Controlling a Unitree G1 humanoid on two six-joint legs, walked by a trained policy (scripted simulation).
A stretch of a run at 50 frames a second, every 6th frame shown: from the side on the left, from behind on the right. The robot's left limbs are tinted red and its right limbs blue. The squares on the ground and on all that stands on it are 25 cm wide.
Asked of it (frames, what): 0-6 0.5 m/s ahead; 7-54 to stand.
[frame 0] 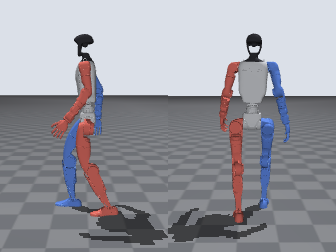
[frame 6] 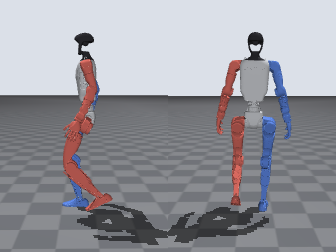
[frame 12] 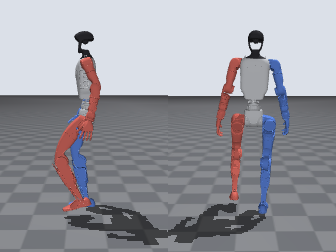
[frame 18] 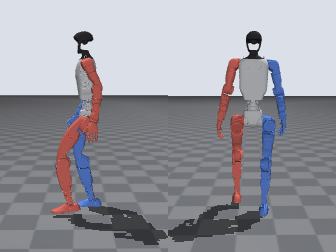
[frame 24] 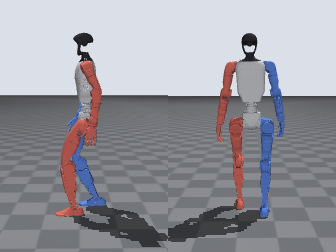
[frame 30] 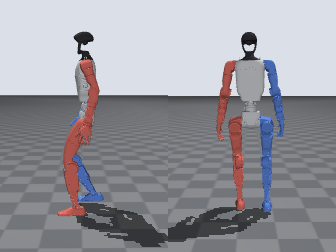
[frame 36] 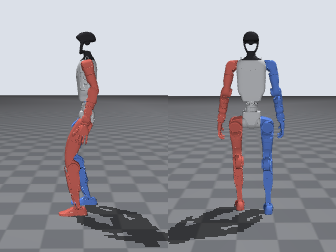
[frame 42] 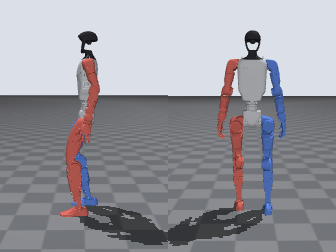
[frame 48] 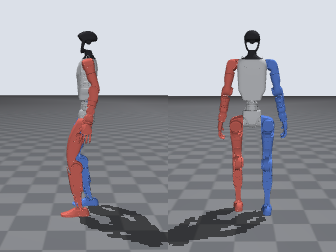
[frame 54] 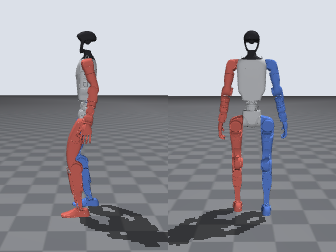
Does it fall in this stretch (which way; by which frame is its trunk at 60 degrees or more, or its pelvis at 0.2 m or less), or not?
no
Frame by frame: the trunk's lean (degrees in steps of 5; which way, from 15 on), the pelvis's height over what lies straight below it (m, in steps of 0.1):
0: 5, 0.8
6: 5, 0.8
12: 5, 0.8
18: 5, 0.8
24: 5, 0.8
30: 5, 0.8
36: 0, 0.8
42: 0, 0.8
48: 0, 0.8
54: 0, 0.8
